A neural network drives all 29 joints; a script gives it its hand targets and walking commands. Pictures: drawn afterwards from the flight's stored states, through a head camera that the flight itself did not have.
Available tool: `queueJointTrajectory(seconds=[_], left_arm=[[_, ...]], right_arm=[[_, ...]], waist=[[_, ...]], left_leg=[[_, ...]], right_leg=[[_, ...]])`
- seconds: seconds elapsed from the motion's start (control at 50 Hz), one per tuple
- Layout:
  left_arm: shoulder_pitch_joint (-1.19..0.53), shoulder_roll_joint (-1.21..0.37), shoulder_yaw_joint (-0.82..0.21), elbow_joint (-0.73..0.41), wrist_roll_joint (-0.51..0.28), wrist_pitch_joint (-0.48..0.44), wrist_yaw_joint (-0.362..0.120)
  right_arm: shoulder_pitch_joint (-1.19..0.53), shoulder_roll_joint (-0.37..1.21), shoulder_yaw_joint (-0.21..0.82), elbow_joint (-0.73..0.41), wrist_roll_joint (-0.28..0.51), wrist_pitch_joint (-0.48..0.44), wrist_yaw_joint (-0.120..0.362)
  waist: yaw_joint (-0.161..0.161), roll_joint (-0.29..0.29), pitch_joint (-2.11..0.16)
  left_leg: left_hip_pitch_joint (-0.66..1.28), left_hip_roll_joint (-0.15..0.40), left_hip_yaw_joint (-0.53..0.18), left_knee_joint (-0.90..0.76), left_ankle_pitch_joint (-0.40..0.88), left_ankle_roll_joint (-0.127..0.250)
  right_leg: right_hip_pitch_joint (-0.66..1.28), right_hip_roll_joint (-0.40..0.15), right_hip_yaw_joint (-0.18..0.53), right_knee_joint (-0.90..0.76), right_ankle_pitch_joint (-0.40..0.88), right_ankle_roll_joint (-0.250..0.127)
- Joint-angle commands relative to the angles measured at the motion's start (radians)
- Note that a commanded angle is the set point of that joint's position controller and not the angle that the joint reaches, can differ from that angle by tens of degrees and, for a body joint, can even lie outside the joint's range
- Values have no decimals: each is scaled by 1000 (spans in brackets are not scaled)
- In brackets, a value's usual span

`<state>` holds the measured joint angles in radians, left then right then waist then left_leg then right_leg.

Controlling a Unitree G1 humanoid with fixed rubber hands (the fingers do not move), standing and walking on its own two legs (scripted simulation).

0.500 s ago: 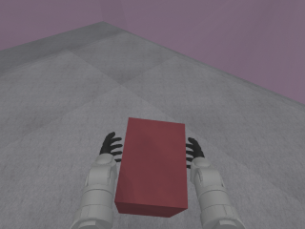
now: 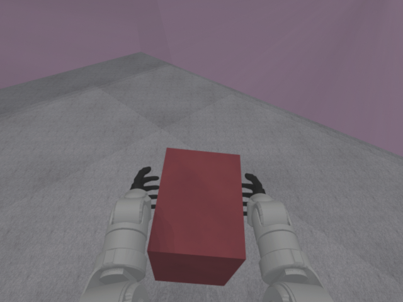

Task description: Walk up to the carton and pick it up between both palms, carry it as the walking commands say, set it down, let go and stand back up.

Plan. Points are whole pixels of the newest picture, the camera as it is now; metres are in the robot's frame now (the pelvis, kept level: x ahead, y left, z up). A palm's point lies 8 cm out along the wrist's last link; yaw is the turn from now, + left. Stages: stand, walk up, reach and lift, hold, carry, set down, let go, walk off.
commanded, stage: reach and lift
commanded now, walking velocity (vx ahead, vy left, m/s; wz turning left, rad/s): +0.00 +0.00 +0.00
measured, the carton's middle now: (196, 219) +0.34 +0.03 -0.02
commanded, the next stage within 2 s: hold in 1.16 s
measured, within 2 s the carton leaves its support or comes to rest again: neither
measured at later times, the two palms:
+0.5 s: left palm (146, 199) +0.33 +0.13 +0.07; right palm (266, 207) +0.32 -0.12 +0.06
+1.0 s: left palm (142, 205) +0.31 +0.14 +0.07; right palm (265, 212) +0.31 -0.12 +0.06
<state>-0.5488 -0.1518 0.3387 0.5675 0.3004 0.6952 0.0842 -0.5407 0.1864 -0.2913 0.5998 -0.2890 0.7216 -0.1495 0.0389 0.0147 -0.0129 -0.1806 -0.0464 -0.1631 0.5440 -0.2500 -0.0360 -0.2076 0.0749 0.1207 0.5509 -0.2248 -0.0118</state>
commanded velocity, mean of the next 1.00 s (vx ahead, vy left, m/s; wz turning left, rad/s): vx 0.00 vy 0.00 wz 0.00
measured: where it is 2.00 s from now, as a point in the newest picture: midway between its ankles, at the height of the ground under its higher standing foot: outside the picture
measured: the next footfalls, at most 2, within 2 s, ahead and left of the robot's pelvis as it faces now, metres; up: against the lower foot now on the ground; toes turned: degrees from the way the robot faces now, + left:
none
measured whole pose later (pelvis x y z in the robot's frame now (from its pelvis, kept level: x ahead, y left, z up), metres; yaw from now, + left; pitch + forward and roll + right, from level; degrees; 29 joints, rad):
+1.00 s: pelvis +0.01 +0.01 +0.00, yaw +0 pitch -8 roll +0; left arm -0.40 -0.20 0.28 0.44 0.30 0.72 0.09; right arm -0.40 0.19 -0.23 0.46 -0.28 0.76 -0.14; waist 0.00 0.01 -0.02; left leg -0.12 -0.05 -0.15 0.49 -0.23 -0.02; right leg -0.14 0.06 0.12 0.49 -0.21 0.00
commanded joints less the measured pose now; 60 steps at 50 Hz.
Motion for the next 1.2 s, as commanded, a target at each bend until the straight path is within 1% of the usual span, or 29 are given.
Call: queueJointTrajectory(seconds=[0.0, 0.02, 0.04, 0.08, 0.14, 0.16, 0.18, 0.22, 0.3, 0.36, 0.38, 0.4, 0.42, 0.52, 0.64, 0.7, 0.72, 0.76, 0.84, 0.86, 0.88, 0.92, 0.94, 1.02, 1.06, 1.1, 1.12, 1.14, 1.18], left_arm=[[-593, -1176, -496, 20, -316, -19, -273], [-591, -1181, -496, 23, -316, -18, -270], [-569, -1180, -491, 21, -310, -16, -266], [-581, -1191, -515, -10, -318, -17, -263], [-547, -1184, -503, 0, -307, -14, -254], [-556, -1186, -506, -6, -305, -13, -251], [-539, -1176, -495, 7, -295, -13, -250], [-558, -1185, -508, -9, -296, -15, -248], [-545, -1199, -538, -47, -305, -21, -243], [-523, -1203, -560, -72, -306, -19, -242], [-510, -1201, -566, -74, -310, -16, -243], [-502, -1196, -567, -75, -307, -14, -243], [-494, -1196, -571, -74, -309, -12, -247], [-463, -1184, -569, -83, -301, -11, -257], [-444, -1196, -606, -105, -317, -10, -268], [-449, -1192, -608, -106, -317, -12, -272], [-446, -1188, -609, -114, -313, -12, -273], [-449, -1184, -619, -123, -322, -12, -276], [-440, -1170, -611, -119, -314, -9, -281], [-432, -1170, -608, -120, -315, -8, -280], [-442, -1175, -614, -122, -321, -8, -282], [-431, -1166, -606, -118, -313, -5, -281], [-443, -1169, -610, -124, -320, -8, -282], [-461, -1170, -610, -128, -319, -9, -285], [-440, -1167, -603, -111, -315, -6, -287], [-445, -1171, -601, -114, -316, -7, -289], [-449, -1169, -605, -114, -317, -7, -290], [-461, -1173, -610, -123, -319, -10, -291], [-452, -1177, -615, -128, -327, -10, -290]], right_arm=[[-779, 1077, 469, -132, 307, -87, 318], [-748, 1061, 453, -117, 299, -83, 318], [-737, 1067, 462, -114, 302, -78, 320], [-736, 1060, 474, -136, 308, -79, 326], [-719, 1051, 476, -141, 309, -72, 329], [-720, 1058, 477, -142, 304, -70, 333], [-719, 1047, 473, -136, 303, -69, 335], [-718, 1051, 476, -134, 302, -71, 340], [-732, 1072, 524, -187, 324, -74, 344], [-685, 1088, 538, -189, 323, -68, 345], [-657, 1089, 535, -178, 321, -64, 343], [-660, 1087, 539, -185, 320, -64, 344], [-633, 1082, 533, -178, 314, -61, 343], [-613, 1083, 555, -205, 313, -61, 339], [-600, 1081, 581, -249, 316, -62, 336], [-599, 1080, 590, -250, 315, -60, 334], [-593, 1080, 593, -248, 315, -57, 334], [-577, 1092, 595, -245, 316, -55, 335], [-548, 1098, 585, -222, 310, -50, 335], [-540, 1097, 587, -222, 317, -49, 334], [-545, 1100, 587, -219, 318, -49, 337], [-535, 1097, 576, -215, 316, -47, 337], [-555, 1107, 591, -224, 322, -49, 338], [-554, 1112, 581, -211, 325, -49, 340], [-567, 1113, 584, -227, 324, -49, 340], [-572, 1111, 586, -228, 325, -49, 341], [-566, 1124, 591, -224, 324, -48, 342], [-565, 1120, 586, -223, 324, -50, 342], [-557, 1130, 592, -226, 326, -48, 343]], waist=[[-24, -10, -376], [-36, 4, -366], [-27, -3, -354], [-40, 8, -370], [-32, 1, -342], [-41, -9, -331], [-29, -1, -308], [-35, 6, -311], [-24, 0, -365], [-25, 1, -382], [-33, 0, -376], [-29, 2, -359], [-38, 1, -358], [-27, -6, -327], [-40, -15, -333], [-46, -14, -323], [-39, -6, -320], [-47, -22, -325], [-44, -23, -309], [-37, 0, -309], [-48, -11, -306], [-41, -3, -288], [-40, -18, -298], [-34, 8, -280], [-39, -19, -289], [-33, -12, -288], [-35, -27, -285], [-38, -11, -294], [-41, -23, -304]], left_leg=[[49, -28, 78, -91, 104, 33], [51, -25, 75, -95, 103, 29], [57, -23, 72, -103, 114, 29], [78, -23, 72, -104, 145, 22], [69, -19, 68, -113, 135, 24], [63, -20, 68, -117, 107, 23], [58, -18, 70, -122, 94, 24], [60, -17, 69, -123, 96, 21], [85, -19, 66, -115, 147, 21], [103, -21, 63, -116, 186, 20], [111, -20, 63, -116, 195, 21], [101, -21, 64, -119, 182, 19], [111, -21, 63, -118, 184, 19], [98, -26, 65, -125, 180, 24], [101, -29, 59, -123, 185, 21], [91, -31, 60, -127, 153, 24], [82, -31, 59, -129, 153, 24], [84, -32, 60, -127, 138, 25], [77, -35, 63, -130, 131, 28], [65, -32, 62, -132, 126, 26], [66, -31, 62, -132, 116, 26], [62, -30, 63, -135, 106, 26], [61, -34, 65, -130, 100, 29], [49, -31, 68, -132, 65, 29], [54, -30, 63, -130, 64, 33], [52, -32, 68, -132, 53, 33], [53, -33, 68, -130, 50, 34], [61, -30, 67, -127, 55, 33], [65, -29, 62, -128, 60, 34]], right_leg=[[163, -1, -36, -114, 75, 18], [163, -3, -35, -118, 76, 12], [159, 1, -39, -119, 82, 13], [164, 1, -40, -121, 113, 12], [164, 0, -40, -125, 106, 12], [164, 1, -44, -126, 88, 11], [153, -2, -42, -128, 74, 10], [149, -3, -38, -125, 78, 7], [172, 2, -40, -116, 124, 12], [179, 3, -39, -119, 158, 14], [174, 1, -35, -123, 168, 13], [179, 0, -35, -124, 157, 11], [170, 0, -36, -128, 158, 11], [179, -4, -32, -130, 168, 13], [184, 0, -35, -130, 163, 16], [184, -5, -32, -132, 140, 15], [190, -3, -32, -129, 143, 15], [189, -4, -33, -130, 133, 15], [182, -6, -32, -137, 129, 15], [196, -8, -29, -134, 128, 12], [186, -7, -32, -133, 116, 13], [184, -8, -29, -137, 111, 9], [184, -10, -29, -136, 104, 13], [166, -13, -24, -139, 66, 8], [170, -11, -26, -136, 67, 11], [162, -13, -27, -138, 52, 10], [159, -12, -28, -138, 48, 11], [152, -13, -24, -137, 48, 8], [161, -10, -29, -134, 56, 9]])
